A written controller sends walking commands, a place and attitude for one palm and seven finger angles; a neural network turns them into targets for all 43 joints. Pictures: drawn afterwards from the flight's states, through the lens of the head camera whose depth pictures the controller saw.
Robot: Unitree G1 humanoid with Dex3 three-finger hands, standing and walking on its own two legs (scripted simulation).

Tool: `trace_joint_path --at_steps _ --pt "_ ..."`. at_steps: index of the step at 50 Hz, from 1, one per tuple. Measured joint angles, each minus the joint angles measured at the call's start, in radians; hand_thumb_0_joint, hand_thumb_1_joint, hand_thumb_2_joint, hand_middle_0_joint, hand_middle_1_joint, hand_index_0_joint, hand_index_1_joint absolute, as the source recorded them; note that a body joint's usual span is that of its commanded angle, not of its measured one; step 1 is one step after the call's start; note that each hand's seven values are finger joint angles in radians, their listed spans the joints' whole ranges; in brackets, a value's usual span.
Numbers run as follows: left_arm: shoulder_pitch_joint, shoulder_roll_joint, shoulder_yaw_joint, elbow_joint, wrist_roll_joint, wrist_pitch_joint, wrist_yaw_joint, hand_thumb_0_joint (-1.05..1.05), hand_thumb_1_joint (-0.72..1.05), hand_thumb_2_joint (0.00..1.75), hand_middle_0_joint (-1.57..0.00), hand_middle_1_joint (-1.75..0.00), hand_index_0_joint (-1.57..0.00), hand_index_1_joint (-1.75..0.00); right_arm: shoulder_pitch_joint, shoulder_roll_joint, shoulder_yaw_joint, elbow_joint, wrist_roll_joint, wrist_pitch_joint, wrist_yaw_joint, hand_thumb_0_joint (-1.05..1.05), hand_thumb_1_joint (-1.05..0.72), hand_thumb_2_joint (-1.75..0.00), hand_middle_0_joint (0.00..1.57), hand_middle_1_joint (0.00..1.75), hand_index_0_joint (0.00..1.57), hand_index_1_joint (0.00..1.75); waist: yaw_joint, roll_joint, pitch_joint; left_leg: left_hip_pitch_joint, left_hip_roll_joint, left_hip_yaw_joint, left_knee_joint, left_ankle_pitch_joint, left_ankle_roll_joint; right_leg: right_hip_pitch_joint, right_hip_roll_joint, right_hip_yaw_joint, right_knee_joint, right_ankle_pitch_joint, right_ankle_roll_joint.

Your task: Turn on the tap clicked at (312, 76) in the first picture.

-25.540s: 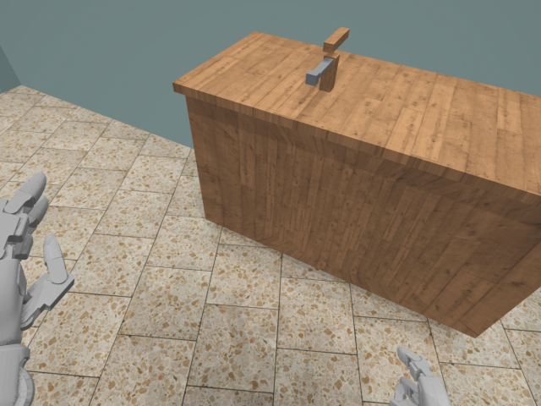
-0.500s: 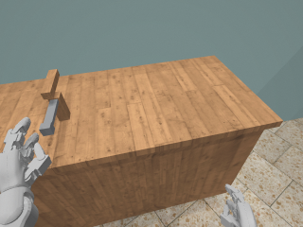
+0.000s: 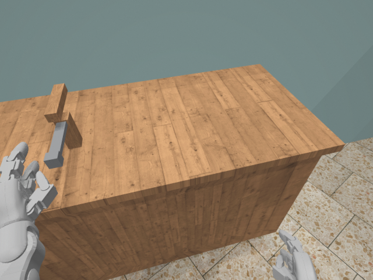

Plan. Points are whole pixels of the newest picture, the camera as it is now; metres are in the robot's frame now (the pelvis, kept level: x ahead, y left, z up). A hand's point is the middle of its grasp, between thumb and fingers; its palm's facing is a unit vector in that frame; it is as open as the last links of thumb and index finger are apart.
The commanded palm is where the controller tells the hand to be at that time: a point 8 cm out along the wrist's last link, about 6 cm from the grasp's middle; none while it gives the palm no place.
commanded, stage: reach beside the lever's end, fingers flat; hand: left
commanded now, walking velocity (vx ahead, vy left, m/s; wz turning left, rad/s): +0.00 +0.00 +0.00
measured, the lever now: (54, 159) +0.32 +0.34 +0.10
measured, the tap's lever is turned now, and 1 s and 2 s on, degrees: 0 0 6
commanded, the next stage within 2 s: push the lever round in 1.26 s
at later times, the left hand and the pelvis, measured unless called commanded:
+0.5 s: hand (46, 180) +0.25 +0.32 +0.11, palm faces +0.59 -0.80 -0.09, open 7.7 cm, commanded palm +0.21 +0.35 +0.11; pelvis -0.01 +0.00 +0.00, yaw +0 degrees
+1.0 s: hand (45, 172) +0.28 +0.34 +0.10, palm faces +0.59 -0.80 -0.10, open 7.8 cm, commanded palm +0.23 +0.38 +0.10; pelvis +0.00 +0.00 -0.01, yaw +0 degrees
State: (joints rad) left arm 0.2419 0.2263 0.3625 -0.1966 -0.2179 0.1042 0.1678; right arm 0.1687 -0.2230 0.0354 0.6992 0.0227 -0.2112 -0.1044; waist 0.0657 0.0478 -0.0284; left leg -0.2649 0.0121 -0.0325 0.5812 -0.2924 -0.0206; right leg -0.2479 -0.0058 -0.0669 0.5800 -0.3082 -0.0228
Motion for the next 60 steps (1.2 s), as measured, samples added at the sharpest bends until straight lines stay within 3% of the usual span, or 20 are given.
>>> trace_joint_path --at_steps 11,40,60 --pt "-0.071 0.018 0.045 0.114 -0.002 -0.057 -0.030 0.02 0.90 0.90 -0.18 -0.22 -0.17 -0.22 0.003 -0.014 -0.006 0.016 0.004 -0.008 -0.008 0.02 -0.90 -0.90 0.20 0.29 0.20 0.30 0.002 -0.001 0.005 -0.029 -0.001 -0.008 0.022 -0.003 -0.001 -0.024 -0.001 -0.008 0.018 -0.004 -0.001" --pt "-0.282 0.110 0.148 0.463 0.005 -0.163 -0.109 0.02 0.90 0.90 -0.16 -0.16 -0.15 -0.15 0.049 -0.036 -0.019 0.020 0.009 -0.003 -0.008 0.02 -0.90 -0.90 0.20 0.29 0.20 0.30 -0.033 -0.005 -0.006 -0.117 0.004 -0.006 0.066 -0.018 -0.002 -0.112 0.004 -0.005 0.058 -0.014 -0.003" --pt "-0.291 0.134 0.196 0.532 -0.002 -0.208 -0.159 0.02 0.90 0.90 -0.15 -0.15 -0.15 -0.15 0.070 -0.037 -0.028 0.012 0.009 0.022 0.000 0.02 -0.90 -0.90 0.20 0.29 0.20 0.30 -0.039 -0.007 -0.020 -0.154 0.006 -0.007 0.097 -0.037 0.004 -0.141 0.006 -0.005 0.072 -0.024 0.002"
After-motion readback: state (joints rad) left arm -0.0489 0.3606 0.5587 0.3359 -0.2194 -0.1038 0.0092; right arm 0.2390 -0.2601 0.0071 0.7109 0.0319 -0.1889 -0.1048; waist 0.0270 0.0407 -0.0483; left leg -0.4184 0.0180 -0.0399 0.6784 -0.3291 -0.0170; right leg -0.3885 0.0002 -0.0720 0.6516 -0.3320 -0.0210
